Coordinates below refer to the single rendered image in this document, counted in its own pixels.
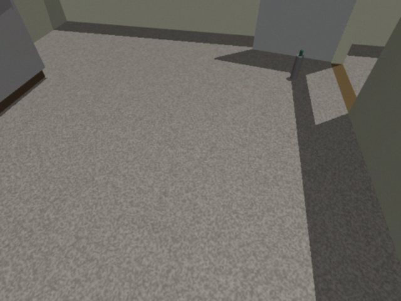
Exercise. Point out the bottle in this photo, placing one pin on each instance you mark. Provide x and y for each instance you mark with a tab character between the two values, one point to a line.
297	65

